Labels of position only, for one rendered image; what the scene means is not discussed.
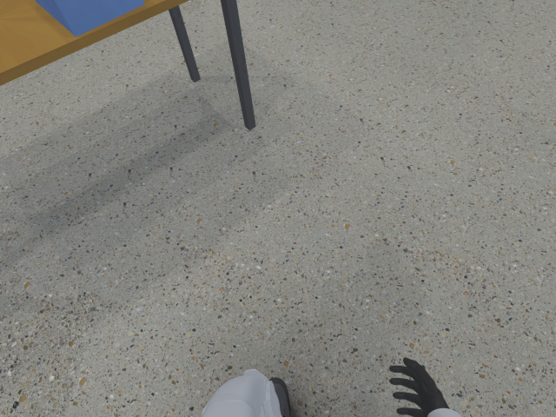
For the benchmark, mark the robot right hand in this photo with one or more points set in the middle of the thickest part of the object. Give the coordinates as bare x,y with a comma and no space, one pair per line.
428,396

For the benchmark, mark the robot left thigh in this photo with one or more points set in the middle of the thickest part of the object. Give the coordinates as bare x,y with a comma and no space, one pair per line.
244,396

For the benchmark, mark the carton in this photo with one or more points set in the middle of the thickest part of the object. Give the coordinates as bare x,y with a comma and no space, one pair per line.
80,16

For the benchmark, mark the table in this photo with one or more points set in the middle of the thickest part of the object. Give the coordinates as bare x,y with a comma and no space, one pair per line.
30,38

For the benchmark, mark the robot left foot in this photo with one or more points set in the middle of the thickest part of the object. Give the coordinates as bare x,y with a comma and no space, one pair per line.
282,394

